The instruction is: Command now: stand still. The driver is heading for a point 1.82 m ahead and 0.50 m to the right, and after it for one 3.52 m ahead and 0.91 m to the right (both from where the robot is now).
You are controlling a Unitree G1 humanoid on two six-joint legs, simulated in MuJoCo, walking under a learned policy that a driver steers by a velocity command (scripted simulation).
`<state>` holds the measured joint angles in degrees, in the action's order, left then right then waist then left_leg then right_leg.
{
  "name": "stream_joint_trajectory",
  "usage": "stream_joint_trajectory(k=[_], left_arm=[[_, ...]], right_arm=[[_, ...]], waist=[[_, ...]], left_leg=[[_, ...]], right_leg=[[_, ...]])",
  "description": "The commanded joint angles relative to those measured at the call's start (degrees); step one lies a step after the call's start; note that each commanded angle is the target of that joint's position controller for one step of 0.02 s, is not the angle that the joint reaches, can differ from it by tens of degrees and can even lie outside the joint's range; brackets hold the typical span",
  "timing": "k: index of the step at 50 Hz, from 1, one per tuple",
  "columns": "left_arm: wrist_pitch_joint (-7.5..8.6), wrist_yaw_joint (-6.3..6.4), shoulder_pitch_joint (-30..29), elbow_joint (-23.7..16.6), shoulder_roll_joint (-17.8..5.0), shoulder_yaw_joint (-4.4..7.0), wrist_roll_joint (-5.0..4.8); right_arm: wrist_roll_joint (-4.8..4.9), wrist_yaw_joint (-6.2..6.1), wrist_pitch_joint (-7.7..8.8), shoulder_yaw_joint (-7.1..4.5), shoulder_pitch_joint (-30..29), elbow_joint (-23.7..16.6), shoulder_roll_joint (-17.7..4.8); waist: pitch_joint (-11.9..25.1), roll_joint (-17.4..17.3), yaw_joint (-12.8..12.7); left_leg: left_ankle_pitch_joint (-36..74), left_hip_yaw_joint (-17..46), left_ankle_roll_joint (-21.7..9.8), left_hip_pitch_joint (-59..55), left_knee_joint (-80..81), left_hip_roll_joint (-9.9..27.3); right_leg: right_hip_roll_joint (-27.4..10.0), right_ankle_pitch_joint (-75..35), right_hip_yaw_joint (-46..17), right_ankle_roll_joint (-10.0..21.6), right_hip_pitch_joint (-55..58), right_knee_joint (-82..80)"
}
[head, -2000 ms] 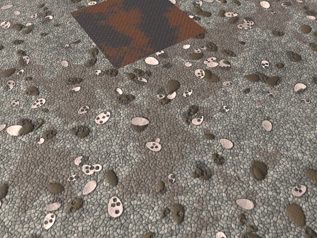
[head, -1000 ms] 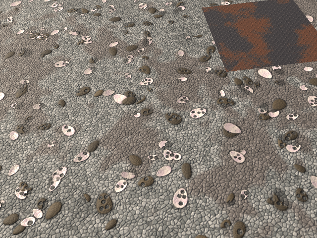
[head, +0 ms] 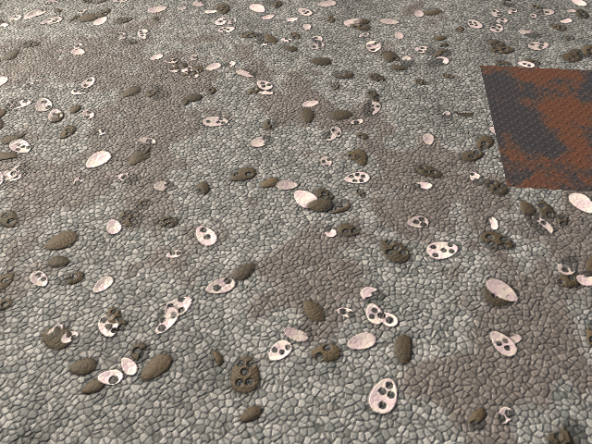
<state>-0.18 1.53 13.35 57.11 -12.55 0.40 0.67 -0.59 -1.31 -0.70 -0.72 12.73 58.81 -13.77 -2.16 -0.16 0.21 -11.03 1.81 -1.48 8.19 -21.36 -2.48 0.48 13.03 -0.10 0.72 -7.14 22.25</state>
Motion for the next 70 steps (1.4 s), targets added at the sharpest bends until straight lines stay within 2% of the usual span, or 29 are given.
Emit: stream_joint_trajectory(k=[1,11,24,25,28,30,31,32,35,37,38,39,40,41,43,45,48,52,55,57,59,60,61,62,63,64,65,67,70], left_arm=[[0.47,0.28,1.6,-0.1,-6.0,0.99,0.0],[0.59,0.45,2.8,3.9,-4.2,0.18,-0.08],[0.76,0.76,5.3,6.9,-2.1,-0.37,-0.1],[0.71,0.75,6.0,7.1,-2.0,-0.37,-0.04],[-0.23,0.56,7.3,6.8,-5.1,1.16,0.14],[-0.53,0.47,11.2,7.3,-5.9,1.95,0.22],[-0.4,0.51,12.3,7.7,-6.3,2.44,0.35],[-0.11,0.42,12.2,7.5,-6.1,2.64,0.51],[0.97,-0.02,8.4,5.9,-6.6,3.29,0.58],[1.28,-0.29,4.1,4.4,-5.8,3.43,-0.1],[1.83,-0.44,2.4,3.3,-3.9,3.0,0.18],[2.54,-1.06,0.9,1.1,1.0,1.63,-0.27],[2.85,-1.44,-0.3,-0.3,-2.0,2.29,1.52],[3.15,-2.06,-0.9,-0.3,-3.2,2.58,2.19],[4.05,-3.07,0.3,0.6,-1.5,2.31,1.39],[3.81,-3.62,0.2,0.9,-2.2,2.69,1.62],[2.92,-3.58,-3.7,-0.9,-1.3,2.62,1.37],[2.59,-3.54,-14.9,-5.7,0.1,1.56,0.78],[2.58,-3.3,-18.0,-7.6,-0.2,1.18,0.25],[2.83,-2.6,-14.1,-7.2,-2.0,1.83,0.22],[3.65,-1.75,-0.7,-3.2,-4.6,3.32,0.0],[4.11,-1.24,7.9,-0.4,-6.1,4.23,0.5],[4.34,-0.84,16.2,0.9,-11.1,5.59,1.95],[3.63,-1.48,14.5,0.3,-12.9,6.08,1.69],[3.47,-2.02,7.6,-0.5,-11.1,5.83,-0.11],[3.89,-2.18,2.6,-1.5,-6.8,4.67,-0.47],[4.55,-2.26,0.9,-1.1,-3.6,3.85,-0.08],[5.7,-1.67,2.0,0.5,-0.7,2.69,0.34],[6.79,-1.35,6.6,2.3,-2.4,2.63,0.23]], right_arm=[[0.01,-0.29,0.56,-0.66,0.4,-0.1,-4.7],[0.02,-0.68,0.58,0.11,3.1,4.5,-3.4],[0.04,-1.04,0.67,0.66,5.1,7.3,-1.0],[-0.02,-1.03,0.64,0.75,5.7,7.6,-0.7],[-0.68,-0.68,0.18,0.02,5.3,6.4,-1.5],[-1.48,-0.02,0.48,0.35,2.8,4.3,0.9],[-1.97,0.31,1.05,0.59,2.1,3.3,2.0],[-1.95,0.58,1.71,0.42,1.1,2.4,1.5],[-1.14,1.49,3.41,-0.07,3.3,1.5,1.1],[-0.37,1.27,4.1,-0.36,12.4,4.6,2.3],[-0.67,0.77,4.42,-1.01,17.5,6.0,0.5],[-1.11,0.26,4.81,-2.36,24.6,6.9,-5.1],[-0.8,0.41,4.27,-3.12,27.1,8.1,-7.5],[-0.96,0.47,4.26,-2.55,21.5,6.3,-5.0],[-0.59,0.74,5.39,-1.95,14.9,3.4,-3.0],[-0.43,0.51,6.37,-1.19,15.4,3.6,-0.9],[-0.34,0.33,6.84,-0.6,20.1,5.4,-0.1],[-0.5,0.07,6.85,-0.04,21.0,5.4,-0.2],[-0.58,-0.2,7.0,-0.21,21.3,5.7,-1.7],[-0.52,-0.28,7.25,-0.48,19.6,5.6,-2.9],[-0.5,-0.38,7.06,-1.02,17.9,5.3,-4.3],[-0.22,-0.2,6.91,-1.15,16.9,4.9,-4.6],[-0.15,0.17,6.82,-0.56,18.3,3.5,-1.7],[1.47,0.95,6.59,-0.61,23.9,3.3,2.3],[0.09,0.89,6.26,-1.55,19.2,2.2,-2.0],[-0.47,1.15,6.39,-1.86,12.9,0.4,-2.4],[-0.55,1.29,6.51,-1.86,10.6,-0.2,-1.3],[-1.77,1.82,5.13,-1.79,11.3,-0.1,0.9],[-1.87,2.37,3.6,-1.95,9.2,-1.4,1.5]], waist=[[-0.8,0.4,-0.4],[-1.2,0.5,-0.1],[-1.6,0.4,-0.1],[-0.4,0.6,-0.1],[-3.6,3.7,-0.9],[-7.3,7.5,-2.6],[-8.1,9.1,-2.8],[-8.3,8.3,-2.8],[-6.6,6.6,0.1],[-6.3,4.9,4.5],[-5.9,-0.2,6.3],[-2.8,-14.5,8.3],[-5.3,-13.7,7.5],[-8.7,-6.4,4.2],[-8.1,-3.0,0.8],[-5.8,-3.0,0.2],[-4.3,-4.2,0.5],[-6.3,-5.2,2.1],[-6.4,-6.6,2.2],[-4.0,-6.6,-0.5],[3.2,-6.1,-6.2],[7.3,-5.1,-9.9],[13.9,1.7,-11.2],[18.3,13.0,-6.3],[11.5,5.3,-4.6],[4.1,2.0,-3.5],[-0.6,-1.2,-1.7],[-1.2,-0.2,1.5],[-1.7,1.5,2.4]], left_leg=[[3.6,5.8,-1.0,1.2,3.9,5.7],[3.9,5.4,-0.7,1.2,3.5,6.0],[4.6,4.8,-0.5,1.5,2.7,6.3],[0.5,4.4,-0.7,1.1,2.8,5.7],[-19.8,1.4,-2.4,8.0,-3.7,1.4],[-19.8,-1.8,-2.4,16.1,-12.2,-0.4],[-15.0,-4.0,-2.2,17.5,-17.1,0.6],[-13.2,-3.8,-2.2,18.1,-19.9,2.2],[-14.0,-4.4,-2.9,12.8,-15.3,2.8],[-8.0,-6.8,-3.6,-4.8,-4.0,-0.4],[-10.8,-0.9,-3.9,-12.5,0.7,2.9],[-28.3,22.6,-7.3,-18.3,12.4,17.1],[-34.5,34.4,-10.9,-15.0,16.1,23.9],[-32.9,31.9,-11.4,-10.2,15.5,23.1],[-18.9,21.7,-9.5,-7.3,16.2,18.3],[-3.9,13.7,-8.3,-9.0,15.7,15.0],[16.5,7.2,-8.2,-11.7,12.8,13.3],[26.0,3.0,-8.2,-8.5,12.9,11.6],[33.1,1.6,-8.1,-8.5,12.4,12.5],[47.6,0.3,-7.4,-10.4,6.9,13.5],[56.0,-1.0,-6.2,-11.9,-8.4,13.2],[47.7,-2.1,-5.6,-6.2,-20.0,11.6],[23.1,-4.1,-5.3,4.5,-37.8,7.8],[-17.7,-2.6,-3.5,22.4,-58.8,-3.3],[-13.0,2.1,-4.7,27.6,-60.9,1.0],[-8.0,1.7,-4.9,28.9,-58.5,3.6],[-5.4,1.4,-4.8,26.6,-54.7,5.5],[-4.3,1.5,-3.8,20.7,-49.2,7.4],[-2.7,-0.6,-2.4,22.2,-44.2,7.9]], right_leg=[[-5.9,-3.6,-6.1,2.0,-1.9,-4.9],[-5.5,-3.5,-6.0,2.2,-2.8,-5.1],[-5.1,-4.4,-5.9,2.3,-3.5,-4.7],[-4.7,0.7,-6.0,2.4,-3.1,-5.3],[-4.6,26.4,-9.6,5.7,-6.3,-6.5],[-10.6,36.5,-18.7,9.5,-5.3,-11.4],[-14.8,36.9,-23.4,11.7,-5.0,-13.9],[-16.8,34.2,-25.3,12.9,-6.0,-15.3],[-14.6,26.2,-19.6,11.7,-8.0,-13.2],[-9.3,24.6,-12.6,9.2,-18.8,-6.5],[-5.9,21.7,-8.3,7.6,-25.0,2.1],[1.7,17.5,1.7,4.7,-33.1,21.5],[1.8,18.7,2.1,5.1,-38.4,32.8],[-1.6,13.4,-0.6,5.6,-39.0,38.5],[-4.2,4.2,-1.2,4.8,-36.2,39.0],[-4.4,0.0,0.7,3.3,-34.6,38.1],[-3.5,-2.1,3.5,2.0,-36.5,36.7],[-1.8,-5.8,6.9,1.5,-33.5,23.8],[0.0,-7.3,8.7,3.4,-26.4,14.7],[2.0,-6.4,9.0,5.8,-19.2,12.3],[4.3,-5.7,8.2,8.2,-5.9,9.1],[2.0,-6.6,5.9,9.4,5.8,6.0],[-12.1,4.3,-10.2,11.9,17.8,5.0],[-24.7,9.2,-41.2,20.3,25.8,-5.5],[-22.4,15.3,-38.9,19.6,18.7,-9.2],[-20.7,14.1,-30.0,18.0,10.5,-10.4],[-18.1,6.3,-23.7,16.1,2.9,-12.2],[-13.8,-3.2,-15.0,13.2,-3.9,-13.3],[-11.9,-11.9,-9.2,12.7,-4.6,-14.1]])
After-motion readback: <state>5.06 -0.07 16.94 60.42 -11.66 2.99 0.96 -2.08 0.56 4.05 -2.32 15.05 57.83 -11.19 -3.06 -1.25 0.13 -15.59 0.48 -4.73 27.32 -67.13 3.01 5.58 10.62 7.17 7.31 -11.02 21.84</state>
